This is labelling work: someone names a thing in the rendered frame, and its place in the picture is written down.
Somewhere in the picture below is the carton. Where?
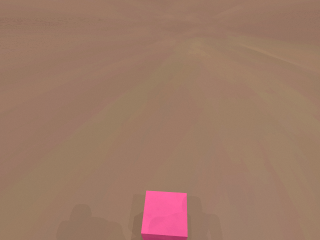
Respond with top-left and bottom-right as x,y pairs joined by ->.
141,190 -> 188,240

